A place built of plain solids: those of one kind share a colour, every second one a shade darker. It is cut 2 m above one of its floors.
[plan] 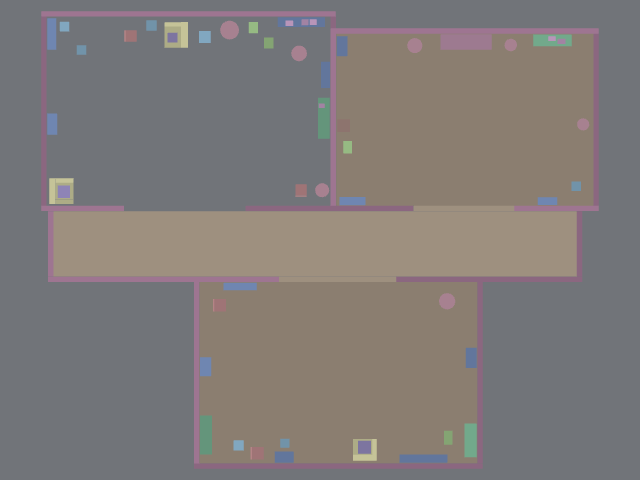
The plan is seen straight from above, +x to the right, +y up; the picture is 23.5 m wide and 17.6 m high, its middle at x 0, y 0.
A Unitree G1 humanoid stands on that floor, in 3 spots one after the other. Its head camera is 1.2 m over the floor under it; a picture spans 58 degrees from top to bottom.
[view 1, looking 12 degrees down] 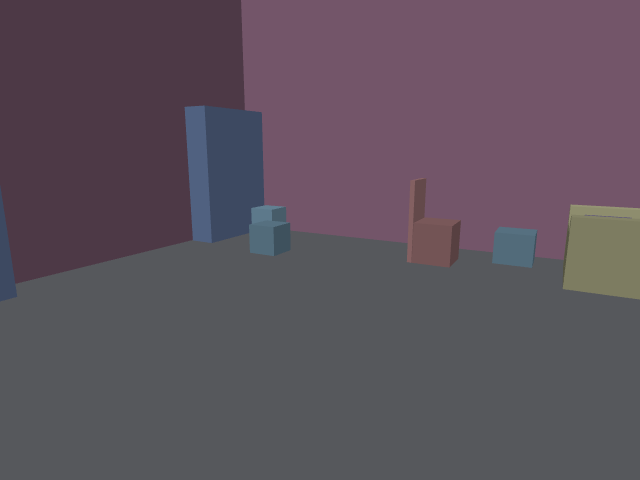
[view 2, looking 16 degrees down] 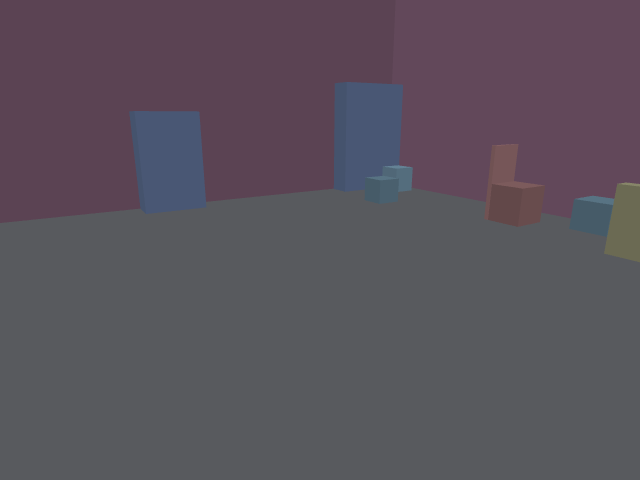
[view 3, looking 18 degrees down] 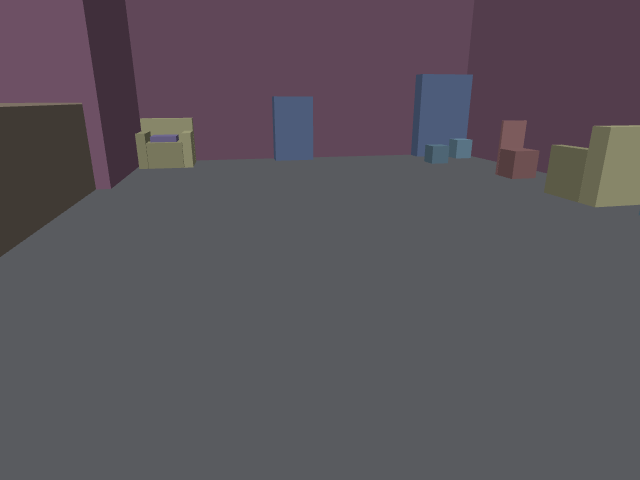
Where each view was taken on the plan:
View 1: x -5.81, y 2.88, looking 119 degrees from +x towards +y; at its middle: ground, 5.77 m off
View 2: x -3.90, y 2.88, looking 148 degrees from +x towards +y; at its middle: ground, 4.35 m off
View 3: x -0.69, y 2.88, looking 168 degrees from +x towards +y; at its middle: ground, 3.88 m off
